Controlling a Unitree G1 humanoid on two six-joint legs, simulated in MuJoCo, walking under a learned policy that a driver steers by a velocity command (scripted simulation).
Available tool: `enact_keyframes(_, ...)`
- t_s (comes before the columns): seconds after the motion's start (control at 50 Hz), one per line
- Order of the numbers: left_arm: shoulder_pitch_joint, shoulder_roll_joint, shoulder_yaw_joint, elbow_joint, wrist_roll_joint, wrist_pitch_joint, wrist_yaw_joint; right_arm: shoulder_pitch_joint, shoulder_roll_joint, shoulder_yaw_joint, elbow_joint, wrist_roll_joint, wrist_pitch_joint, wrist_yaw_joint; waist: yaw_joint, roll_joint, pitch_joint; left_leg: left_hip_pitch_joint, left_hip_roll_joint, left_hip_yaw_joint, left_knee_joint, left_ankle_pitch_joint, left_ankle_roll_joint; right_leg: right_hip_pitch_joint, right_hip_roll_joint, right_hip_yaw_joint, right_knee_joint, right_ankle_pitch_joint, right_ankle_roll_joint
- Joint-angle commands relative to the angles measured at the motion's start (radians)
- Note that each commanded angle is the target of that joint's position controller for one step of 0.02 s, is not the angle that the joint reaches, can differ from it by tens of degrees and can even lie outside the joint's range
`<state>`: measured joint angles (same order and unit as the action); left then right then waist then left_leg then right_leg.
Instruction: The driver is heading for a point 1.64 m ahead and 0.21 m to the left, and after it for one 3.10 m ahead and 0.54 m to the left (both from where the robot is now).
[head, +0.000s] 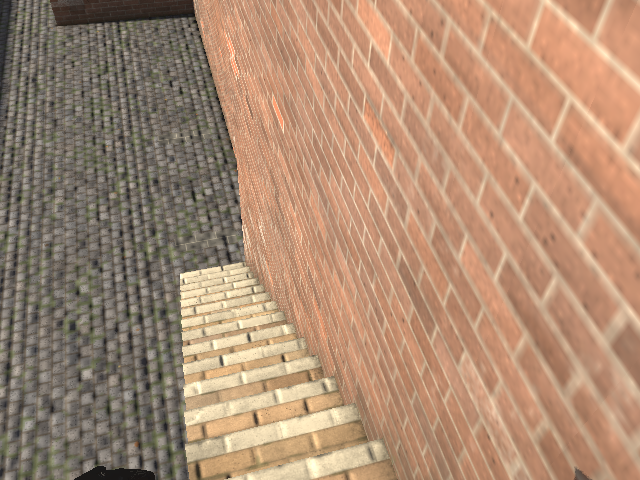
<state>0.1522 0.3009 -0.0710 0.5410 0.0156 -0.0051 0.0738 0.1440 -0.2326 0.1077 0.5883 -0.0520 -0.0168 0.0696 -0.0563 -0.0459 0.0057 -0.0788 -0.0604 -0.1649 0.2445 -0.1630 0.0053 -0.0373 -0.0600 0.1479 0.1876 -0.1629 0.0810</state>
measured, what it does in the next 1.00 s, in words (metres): stands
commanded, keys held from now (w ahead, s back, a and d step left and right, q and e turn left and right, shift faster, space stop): w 1.00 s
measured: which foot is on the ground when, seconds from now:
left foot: down 0.00-1.00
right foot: down 0.00-1.00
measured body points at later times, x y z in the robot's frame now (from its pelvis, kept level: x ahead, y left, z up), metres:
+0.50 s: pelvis -0.01 +0.00 +0.00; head +0.01 +0.01 +0.45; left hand +0.19 +0.23 -0.08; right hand +0.18 -0.22 -0.07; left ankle -0.02 +0.12 -0.75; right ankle -0.03 -0.18 -0.75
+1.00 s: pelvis +0.01 +0.00 +0.00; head +0.01 +0.02 +0.45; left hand +0.23 +0.23 -0.07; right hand +0.18 -0.21 -0.08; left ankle -0.02 +0.12 -0.75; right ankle -0.03 -0.18 -0.75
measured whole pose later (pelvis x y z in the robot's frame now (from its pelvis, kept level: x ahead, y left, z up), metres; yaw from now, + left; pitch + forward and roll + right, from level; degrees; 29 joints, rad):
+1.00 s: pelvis +0.01 +0.00 +0.00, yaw -1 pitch +0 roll +0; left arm 0.13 0.30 -0.07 0.55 0.03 0.01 0.06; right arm 0.16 -0.21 0.11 0.58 -0.07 0.00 0.08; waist -0.06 -0.05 0.00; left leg -0.06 -0.06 -0.17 0.25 -0.19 0.01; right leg -0.02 -0.06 0.15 0.19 -0.17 0.08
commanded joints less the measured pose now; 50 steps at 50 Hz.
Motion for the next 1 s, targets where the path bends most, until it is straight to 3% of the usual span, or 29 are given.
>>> enact_keyframes(0.02, -0.061, 0.097, 0.036, -0.087, 0.001, -0.020, -0.002, -0.068, -0.096, -0.028, -0.090, 0.005, -0.023, -0.003, 0.001, 0.053, -0.079, 0.155, 0.048, -0.057, 0.018, 0.234, -0.043, -0.130, -0.002, -0.026, -0.023, 0.168, -0.025)
enact_keyframes(0.22, -0.053, 0.096, 0.050, -0.067, 0.001, -0.029, -0.014, -0.091, -0.092, -0.026, -0.100, 0.017, -0.039, -0.005, 0.009, 0.056, -0.077, 0.139, 0.054, -0.071, 0.018, 0.183, -0.027, -0.135, -0.004, -0.027, -0.021, 0.140, -0.033)
enact_keyframes(0.24, -0.059, 0.086, 0.047, -0.064, -0.002, -0.029, -0.014, -0.092, -0.097, -0.028, -0.097, 0.023, -0.037, -0.008, 0.003, 0.058, -0.054, 0.123, 0.063, -0.084, 0.005, 0.150, -0.021, -0.142, -0.001, -0.026, -0.017, 0.124, -0.039)
enact_keyframes(0.36, -0.059, 0.091, 0.050, -0.056, -0.004, -0.034, -0.015, -0.086, -0.092, -0.029, -0.096, 0.019, -0.033, -0.008, 0.002, 0.047, -0.078, 0.146, 0.053, -0.072, 0.025, 0.177, -0.015, -0.129, -0.003, -0.024, -0.024, 0.172, -0.047)
enact_keyframes(0.48, -0.059, 0.090, 0.043, -0.056, -0.002, -0.031, -0.012, -0.078, -0.092, -0.033, -0.091, 0.012, -0.026, -0.006, 0.004, 0.046, -0.088, 0.163, 0.052, -0.064, 0.032, 0.261, -0.023, -0.107, -0.003, -0.022, -0.028, 0.207, -0.048)
enact_keyframes(0.5, -0.052, 0.095, 0.042, -0.057, 0.005, -0.020, -0.016, -0.055, -0.089, -0.028, -0.085, -0.007, -0.014, 0.002, 0.010, 0.047, -0.104, 0.164, 0.038, -0.050, 0.032, 0.217, -0.010, -0.093, 0.012, -0.033, -0.030, 0.180, -0.054)
enact_keyframes(0.54, -0.066, 0.090, 0.037, -0.065, 0.008, -0.012, -0.015, -0.063, -0.081, -0.027, -0.093, -0.014, -0.007, 0.008, 0.010, 0.041, -0.079, 0.138, 0.030, -0.045, 0.029, 0.182, -0.006, -0.099, 0.015, -0.035, -0.033, 0.177, -0.058)
enact_keyframes(0.58, -0.065, 0.088, 0.035, -0.066, 0.009, -0.010, -0.014, -0.066, -0.086, -0.028, -0.096, -0.010, -0.009, 0.008, 0.014, 0.047, -0.069, 0.126, 0.036, -0.052, 0.023, 0.200, -0.007, -0.096, 0.015, -0.034, -0.032, 0.175, -0.058)
enact_keyframes(0.6, -0.061, 0.093, 0.045, -0.059, -0.007, -0.019, -0.015, -0.081, -0.101, -0.037, -0.095, 0.005, -0.022, 0.002, 0.015, 0.064, -0.063, 0.121, 0.032, -0.041, 0.033, 0.182, -0.003, -0.103, 0.006, -0.027, -0.046, 0.164, -0.052)
enact_keyframes(0.64, -0.057, 0.106, 0.053, -0.048, -0.006, -0.027, -0.018, -0.074, -0.100, -0.037, -0.090, 0.018, -0.036, -0.004, 0.010, 0.048, -0.070, 0.127, 0.036, -0.047, 0.031, 0.204, -0.004, -0.101, 0.009, -0.035, -0.033, 0.149, -0.049)
enact_keyframes(0.7, -0.058, 0.102, 0.056, -0.046, -0.006, -0.032, -0.020, -0.066, -0.102, -0.039, -0.084, 0.021, -0.039, -0.008, 0.004, 0.046, -0.075, 0.150, 0.040, -0.050, 0.038, 0.248, -0.005, -0.110, 0.009, -0.037, -0.029, 0.163, -0.049)
enact_keyframes(0.76, -0.064, 0.099, 0.056, -0.052, -0.007, -0.032, -0.019, -0.058, -0.103, -0.041, -0.079, 0.018, -0.034, -0.008, -0.001, 0.047, -0.081, 0.166, 0.043, -0.053, 0.041, 0.286, -0.007, -0.110, 0.008, -0.038, -0.024, 0.186, -0.047)
enact_keyframes(0.78, -0.075, 0.093, 0.054, -0.050, -0.010, -0.031, -0.024, -0.057, -0.077, -0.035, -0.083, 0.006, -0.034, -0.007, -0.003, 0.029, -0.103, 0.185, 0.022, -0.023, 0.069, 0.270, -0.012, -0.109, 0.003, -0.034, -0.028, 0.242, -0.058)
enact_keyframes(0.8, -0.085, 0.095, 0.045, -0.055, 0.004, -0.019, -0.023, -0.029, -0.062, -0.028, -0.080, -0.008, -0.024, -0.001, -0.013, 0.005, -0.110, 0.187, 0.022, -0.029, 0.060, 0.317, -0.026, -0.096, 0.015, -0.045, -0.001, 0.259, -0.066)
enact_keyframes(0.82, -0.086, 0.090, 0.051, -0.056, -0.010, -0.022, -0.025, -0.049, -0.084, -0.037, -0.083, 0.000, -0.031, -0.005, -0.007, 0.039, -0.096, 0.177, 0.019, -0.021, 0.068, 0.296, -0.026, -0.109, 0.006, -0.034, -0.017, 0.247, -0.062)
enact_keyframes(0.84, -0.083, 0.103, 0.046, -0.059, 0.007, -0.014, -0.024, -0.032, -0.070, -0.030, -0.087, -0.014, -0.026, 0.003, -0.006, 0.025, -0.118, 0.195, 0.018, -0.024, 0.067, 0.370, -0.039, -0.100, 0.013, -0.046, 0.001, 0.264, -0.061)
enact_keyframes(0.86, -0.087, 0.097, 0.043, -0.064, 0.008, -0.010, -0.023, -0.033, -0.076, -0.031, -0.087, -0.016, -0.023, 0.005, -0.003, 0.042, -0.112, 0.197, 0.024, -0.031, 0.064, 0.407, -0.044, -0.102, 0.015, -0.042, 0.000, 0.261, -0.059)
enact_keyframes(0.88, -0.077, 0.100, 0.036, -0.070, 0.011, -0.002, -0.022, -0.036, -0.079, -0.031, -0.093, -0.029, -0.009, 0.009, 0.002, 0.054, -0.106, 0.194, 0.025, -0.025, 0.054, 0.397, -0.044, -0.099, 0.015, -0.040, -0.006, 0.265, -0.054)
enact_keyframes(0.9, -0.079, 0.104, 0.042, -0.069, -0.006, -0.007, -0.020, -0.049, -0.092, -0.039, -0.095, -0.017, -0.013, 0.006, 0.000, 0.068, -0.094, 0.177, 0.019, -0.016, 0.055, 0.349, -0.038, -0.101, 0.007, -0.035, -0.021, 0.257, -0.044)
enact_keyframes(0.92, -0.082, 0.105, 0.033, -0.074, 0.015, 0.000, -0.017, -0.030, -0.075, -0.029, -0.094, -0.028, -0.003, 0.010, -0.004, 0.033, -0.097, 0.179, 0.024, -0.030, 0.042, 0.377, -0.043, -0.089, 0.018, -0.046, -0.004, 0.261, -0.047)
enact_keyframes(0.96, -0.078, 0.093, 0.025, -0.082, 0.017, 0.006, -0.013, -0.032, -0.083, -0.029, -0.096, -0.033, 0.006, 0.011, 0.002, 0.046, -0.088, 0.172, 0.029, -0.034, 0.035, 0.376, -0.041, -0.086, 0.016, -0.038, -0.014, 0.262, -0.045)
enact_keyframes(0.98, -0.083, 0.091, 0.024, -0.082, 0.009, -0.002, -0.007, -0.052, -0.085, -0.033, -0.101, -0.015, -0.001, 0.006, -0.002, 0.039, -0.074, 0.167, 0.041, -0.047, 0.030, 0.407, -0.056, -0.091, 0.000, -0.027, -0.014, 0.287, -0.035)
enact_keyframes(1.0, -0.079, 0.096, 0.024, -0.079, 0.008, -0.005, -0.005, -0.046, -0.091, -0.034, -0.097, -0.011, -0.004, 0.003, -0.003, 0.042, -0.086, 0.179, 0.045, -0.050, 0.028, 0.425, -0.063, -0.086, 0.000, -0.025, -0.013, 0.286, -0.032)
